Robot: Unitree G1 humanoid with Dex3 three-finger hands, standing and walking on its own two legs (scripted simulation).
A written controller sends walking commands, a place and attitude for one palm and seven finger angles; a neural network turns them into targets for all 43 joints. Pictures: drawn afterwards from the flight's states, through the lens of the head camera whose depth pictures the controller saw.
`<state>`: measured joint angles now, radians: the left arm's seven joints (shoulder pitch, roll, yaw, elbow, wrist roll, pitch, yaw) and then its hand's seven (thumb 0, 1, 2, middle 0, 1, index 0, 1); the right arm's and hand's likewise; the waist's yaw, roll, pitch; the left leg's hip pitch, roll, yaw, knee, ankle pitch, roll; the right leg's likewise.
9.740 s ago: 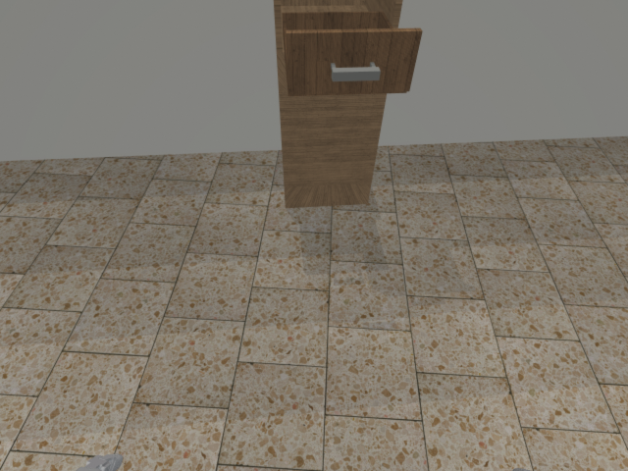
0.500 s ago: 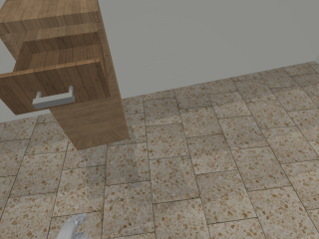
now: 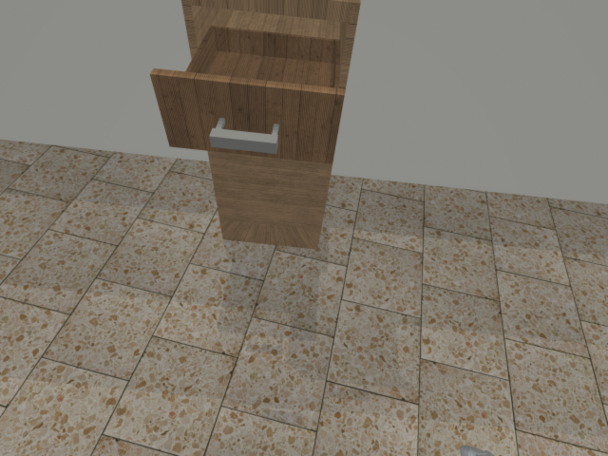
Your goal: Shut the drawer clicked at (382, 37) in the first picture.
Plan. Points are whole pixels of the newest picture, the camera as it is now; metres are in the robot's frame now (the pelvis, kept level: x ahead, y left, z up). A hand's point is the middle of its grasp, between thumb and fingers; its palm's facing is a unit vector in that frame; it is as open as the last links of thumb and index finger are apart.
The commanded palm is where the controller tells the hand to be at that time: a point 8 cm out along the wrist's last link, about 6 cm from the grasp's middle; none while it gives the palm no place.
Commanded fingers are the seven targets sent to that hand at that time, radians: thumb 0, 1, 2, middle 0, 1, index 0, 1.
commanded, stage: turn to face it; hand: left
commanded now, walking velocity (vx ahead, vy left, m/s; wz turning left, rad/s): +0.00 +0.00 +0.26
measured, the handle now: (246, 133) +0.63 +0.18 +0.04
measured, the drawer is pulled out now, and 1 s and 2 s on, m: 0.29 0.29 0.29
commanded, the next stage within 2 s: take the last steps up to it in 0.02 s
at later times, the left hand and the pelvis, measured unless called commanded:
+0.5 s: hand out of the picture +0.04 +0.15 -0.14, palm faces +0.16 -0.96 -0.22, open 7.4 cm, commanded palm none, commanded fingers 0.00 0.90 0.90 -0.20 -0.30 -0.20 -0.30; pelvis +0.03 -0.03 +0.01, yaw +5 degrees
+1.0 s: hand out of the picture +0.09 +0.17 -0.17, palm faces +0.21 -0.97 -0.14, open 7.4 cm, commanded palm none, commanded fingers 0.00 0.90 0.90 -0.20 -0.30 -0.20 -0.30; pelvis +0.19 +0.04 +0.00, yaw +5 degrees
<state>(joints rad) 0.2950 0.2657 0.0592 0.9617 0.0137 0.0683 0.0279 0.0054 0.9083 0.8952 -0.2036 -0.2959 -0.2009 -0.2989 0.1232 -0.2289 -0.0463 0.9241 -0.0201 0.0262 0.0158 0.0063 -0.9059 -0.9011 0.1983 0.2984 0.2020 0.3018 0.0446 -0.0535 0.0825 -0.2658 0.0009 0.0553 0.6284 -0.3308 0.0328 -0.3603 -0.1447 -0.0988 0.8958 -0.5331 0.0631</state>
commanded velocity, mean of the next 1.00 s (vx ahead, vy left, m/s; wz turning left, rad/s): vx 0.26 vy -0.04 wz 0.05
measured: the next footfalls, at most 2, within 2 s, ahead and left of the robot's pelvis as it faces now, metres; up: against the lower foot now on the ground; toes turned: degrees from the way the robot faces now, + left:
right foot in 0.40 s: +0.05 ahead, -0.12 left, +0.00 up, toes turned +1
left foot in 0.88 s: +0.26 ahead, +0.14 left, +0.00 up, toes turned +14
